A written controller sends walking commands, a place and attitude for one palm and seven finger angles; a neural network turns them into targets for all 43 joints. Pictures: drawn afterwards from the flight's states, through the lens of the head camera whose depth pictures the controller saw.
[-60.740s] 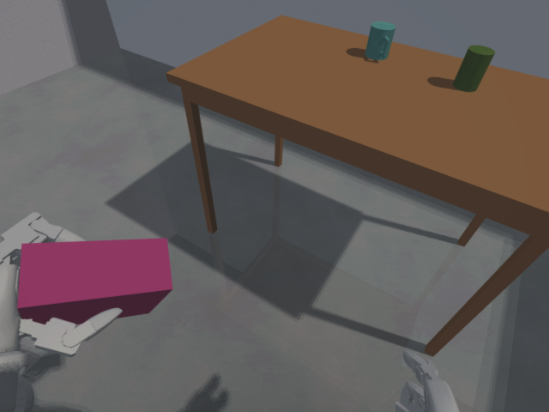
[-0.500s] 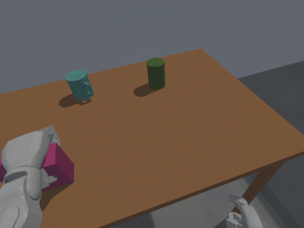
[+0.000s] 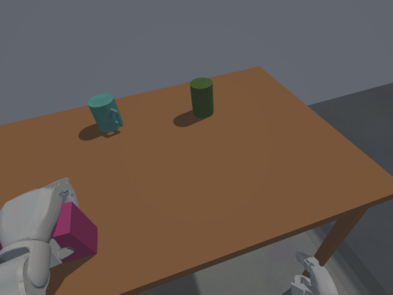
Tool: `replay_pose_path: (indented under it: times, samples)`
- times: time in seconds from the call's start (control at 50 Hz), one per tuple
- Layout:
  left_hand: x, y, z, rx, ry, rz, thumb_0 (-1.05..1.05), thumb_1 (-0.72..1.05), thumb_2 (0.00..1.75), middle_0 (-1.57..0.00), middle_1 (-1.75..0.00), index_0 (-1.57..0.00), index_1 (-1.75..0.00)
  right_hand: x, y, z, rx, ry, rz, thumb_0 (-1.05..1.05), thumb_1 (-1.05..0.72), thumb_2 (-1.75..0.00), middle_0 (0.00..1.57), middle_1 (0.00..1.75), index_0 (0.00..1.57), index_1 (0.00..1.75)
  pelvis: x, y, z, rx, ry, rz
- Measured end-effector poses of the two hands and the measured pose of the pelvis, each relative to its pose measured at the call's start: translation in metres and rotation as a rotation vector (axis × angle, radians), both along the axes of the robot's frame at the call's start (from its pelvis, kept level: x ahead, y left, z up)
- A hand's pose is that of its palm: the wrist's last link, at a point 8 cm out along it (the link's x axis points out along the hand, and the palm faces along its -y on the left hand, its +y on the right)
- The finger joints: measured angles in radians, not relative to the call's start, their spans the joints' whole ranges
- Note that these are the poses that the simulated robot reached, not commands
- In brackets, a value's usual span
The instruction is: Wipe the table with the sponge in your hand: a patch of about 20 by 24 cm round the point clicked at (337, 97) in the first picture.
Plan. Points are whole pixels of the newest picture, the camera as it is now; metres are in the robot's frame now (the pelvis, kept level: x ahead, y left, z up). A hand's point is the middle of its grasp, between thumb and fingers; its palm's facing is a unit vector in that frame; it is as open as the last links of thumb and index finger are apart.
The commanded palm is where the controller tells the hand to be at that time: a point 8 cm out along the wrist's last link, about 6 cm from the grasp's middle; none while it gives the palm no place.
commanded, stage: wipe back along the first lane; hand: left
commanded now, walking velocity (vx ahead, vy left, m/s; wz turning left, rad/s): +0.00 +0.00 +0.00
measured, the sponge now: (58, 242) +0.17 +0.31 +0.05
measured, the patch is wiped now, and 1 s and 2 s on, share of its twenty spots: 0.90 0.95 0.95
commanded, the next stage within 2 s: lift the sponge slowly off the table in 0.14 s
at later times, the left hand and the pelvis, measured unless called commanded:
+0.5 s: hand (53, 237) +0.16 +0.27 +0.12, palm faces +0.14 -0.14 -0.98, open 9.8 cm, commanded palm +0.10 +0.26 +0.16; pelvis +0.00 +0.01 +0.00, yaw -1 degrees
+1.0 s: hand (57, 242) +0.15 +0.25 +0.13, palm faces +0.12 -0.13 -0.98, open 9.7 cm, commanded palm +0.11 +0.26 +0.19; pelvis -0.01 -0.01 +0.00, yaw +0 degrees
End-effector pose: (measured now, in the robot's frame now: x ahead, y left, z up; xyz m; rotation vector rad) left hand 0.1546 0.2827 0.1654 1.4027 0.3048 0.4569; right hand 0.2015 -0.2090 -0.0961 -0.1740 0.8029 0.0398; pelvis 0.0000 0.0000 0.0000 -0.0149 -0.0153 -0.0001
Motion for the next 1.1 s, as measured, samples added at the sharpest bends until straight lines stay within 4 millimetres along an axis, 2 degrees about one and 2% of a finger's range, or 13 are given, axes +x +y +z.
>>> replay_pose_path:
  times: [0.62,0.88,1.1]
  samples:
    - [-0.029,-0.018,0.003,-0.035,-0.005,-0.064,0.01,-0.48,1.02,-0.72,-1.40,-0.75,-1.48,-0.003,0.005,0.002,0.004,0.002,-0.009,0.01,-0.90,-0.90,0.20,0.30,0.12,0.26,-0.004,0.005,0.000,-0.002,-0.036,-0.008]
    - [-0.034,-0.025,0.004,-0.039,0.009,-0.065,0.00,-0.50,1.02,-0.76,-1.36,-0.79,-1.45,-0.004,0.002,0.003,-0.002,-0.001,0.023,0.01,-0.90,-0.90,0.20,0.30,0.12,0.25,-0.011,-0.006,0.001,0.005,-0.062,-0.002]
    - [-0.032,-0.027,0.021,0.007,-0.008,-0.056,0.00,-0.51,1.02,-0.77,-1.35,-0.80,-1.43,-0.006,-0.004,0.003,0.005,-0.015,0.046,0.01,-0.90,-0.90,0.20,0.30,0.14,0.26,-0.016,-0.020,0.002,0.012,-0.071,-0.001]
